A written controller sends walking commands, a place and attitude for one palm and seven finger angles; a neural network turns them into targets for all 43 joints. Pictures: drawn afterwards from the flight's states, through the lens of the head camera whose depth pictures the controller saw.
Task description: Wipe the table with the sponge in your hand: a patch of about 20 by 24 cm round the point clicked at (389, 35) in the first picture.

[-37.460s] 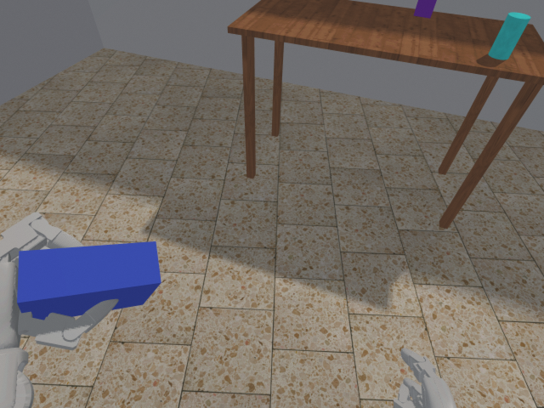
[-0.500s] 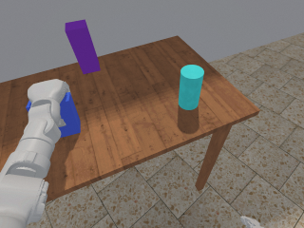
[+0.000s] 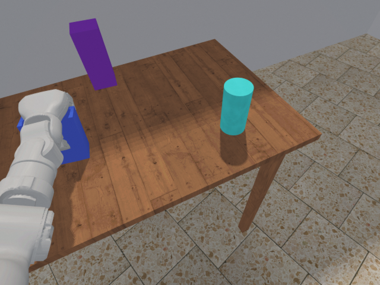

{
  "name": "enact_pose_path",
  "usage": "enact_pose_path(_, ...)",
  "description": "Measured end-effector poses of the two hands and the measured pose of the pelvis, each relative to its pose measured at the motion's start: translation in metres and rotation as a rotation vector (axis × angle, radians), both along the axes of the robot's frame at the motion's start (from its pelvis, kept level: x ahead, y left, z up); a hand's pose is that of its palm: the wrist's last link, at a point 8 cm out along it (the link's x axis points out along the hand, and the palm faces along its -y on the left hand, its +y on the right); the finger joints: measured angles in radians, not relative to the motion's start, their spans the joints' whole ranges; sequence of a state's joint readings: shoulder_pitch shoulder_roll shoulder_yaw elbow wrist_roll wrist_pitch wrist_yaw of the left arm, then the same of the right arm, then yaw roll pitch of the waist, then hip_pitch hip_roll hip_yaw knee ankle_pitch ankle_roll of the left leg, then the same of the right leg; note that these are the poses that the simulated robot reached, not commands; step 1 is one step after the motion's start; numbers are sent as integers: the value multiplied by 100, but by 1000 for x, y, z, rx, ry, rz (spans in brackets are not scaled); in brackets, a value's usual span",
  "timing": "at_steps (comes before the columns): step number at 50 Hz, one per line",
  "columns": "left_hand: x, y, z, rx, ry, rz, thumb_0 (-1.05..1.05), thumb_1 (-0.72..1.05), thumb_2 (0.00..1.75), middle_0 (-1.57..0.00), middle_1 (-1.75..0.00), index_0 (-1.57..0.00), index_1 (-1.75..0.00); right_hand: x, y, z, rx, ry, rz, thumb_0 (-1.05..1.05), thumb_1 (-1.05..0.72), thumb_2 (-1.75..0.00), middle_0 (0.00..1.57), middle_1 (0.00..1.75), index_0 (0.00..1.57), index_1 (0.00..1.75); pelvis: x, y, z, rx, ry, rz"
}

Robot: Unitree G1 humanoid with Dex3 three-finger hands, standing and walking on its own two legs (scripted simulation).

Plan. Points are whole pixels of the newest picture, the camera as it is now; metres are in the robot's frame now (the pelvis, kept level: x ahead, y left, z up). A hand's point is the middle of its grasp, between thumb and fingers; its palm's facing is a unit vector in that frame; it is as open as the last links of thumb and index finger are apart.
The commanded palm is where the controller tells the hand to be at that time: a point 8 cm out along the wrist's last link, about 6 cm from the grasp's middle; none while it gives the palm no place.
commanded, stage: slide back across to the first lane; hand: left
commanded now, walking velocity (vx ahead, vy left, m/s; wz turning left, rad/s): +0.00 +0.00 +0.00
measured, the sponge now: (61, 144) +0.41 +0.31 +0.06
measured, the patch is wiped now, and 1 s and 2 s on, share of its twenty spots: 0.95 0.95 0.95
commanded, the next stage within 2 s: wipe back along the first lane in 0.46 s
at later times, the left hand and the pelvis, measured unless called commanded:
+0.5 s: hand (22, 133) +0.41 +0.37 +0.11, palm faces -0.07 -0.04 -1.00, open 9.1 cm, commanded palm +0.37 +0.37 +0.15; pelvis +0.03 +0.03 +0.00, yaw +1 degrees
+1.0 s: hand (18, 143) +0.38 +0.37 +0.11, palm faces +0.02 -0.03 -1.00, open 9.0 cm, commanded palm +0.33 +0.35 +0.14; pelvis +0.04 +0.04 +0.00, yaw +1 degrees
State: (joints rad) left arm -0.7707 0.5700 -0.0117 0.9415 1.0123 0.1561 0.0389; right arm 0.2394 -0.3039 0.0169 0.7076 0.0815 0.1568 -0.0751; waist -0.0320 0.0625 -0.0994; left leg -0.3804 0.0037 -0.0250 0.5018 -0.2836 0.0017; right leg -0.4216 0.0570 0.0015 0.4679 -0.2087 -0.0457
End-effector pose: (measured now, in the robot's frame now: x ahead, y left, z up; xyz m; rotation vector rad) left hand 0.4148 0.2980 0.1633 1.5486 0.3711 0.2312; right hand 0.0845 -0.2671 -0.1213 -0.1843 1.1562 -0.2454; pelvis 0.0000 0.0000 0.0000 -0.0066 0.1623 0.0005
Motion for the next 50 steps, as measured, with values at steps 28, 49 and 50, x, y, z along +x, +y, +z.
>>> enact_pose_path(28, -26, 68, 1, -18, -29, 31, -2, -47, 114, -81, -145, -84, -148, 108, 49, 24, 19, -151, 133, 0, -91, -90, 20, 30, 20, 30, 33, 33, 5, -17, -38, 21)
enact_pose_path(49, -56, 62, 2, -12, -100, 77, -2, -43, 110, -78, -147, -81, -151, 123, 72, 23, 86, -188, 182, 1, -91, -90, 20, 30, 21, 30, 36, 40, 5, -17, -58, 22)
enact_pose_path(50, -58, 61, 2, -12, -100, 79, -2, -42, 110, -78, -147, -81, -151, 123, 71, 23, 85, -191, 182, 1, -91, -90, 20, 30, 21, 30, 36, 39, 5, -17, -61, 22)
